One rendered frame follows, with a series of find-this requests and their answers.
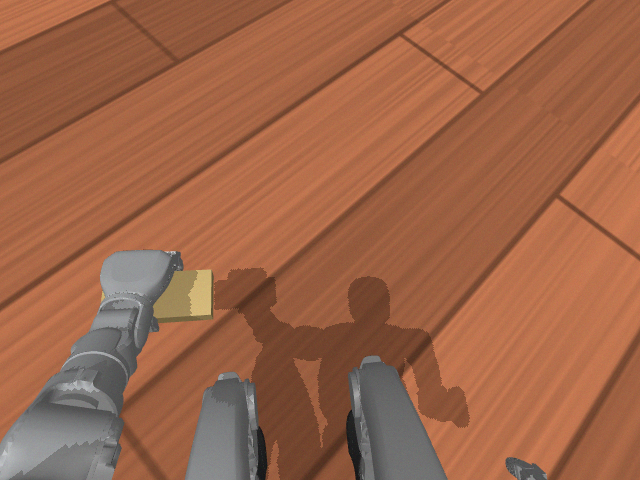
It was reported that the right robot hand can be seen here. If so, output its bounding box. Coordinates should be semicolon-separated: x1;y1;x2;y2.
505;457;547;480

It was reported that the left robot arm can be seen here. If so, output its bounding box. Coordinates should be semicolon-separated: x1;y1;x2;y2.
0;293;154;480

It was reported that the right robot foot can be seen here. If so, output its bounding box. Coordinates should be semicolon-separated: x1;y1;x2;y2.
346;409;363;480

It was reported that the small box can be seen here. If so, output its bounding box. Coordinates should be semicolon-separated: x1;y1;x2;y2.
101;269;214;323

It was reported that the left robot hand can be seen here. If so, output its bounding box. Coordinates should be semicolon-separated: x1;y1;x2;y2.
100;250;183;332

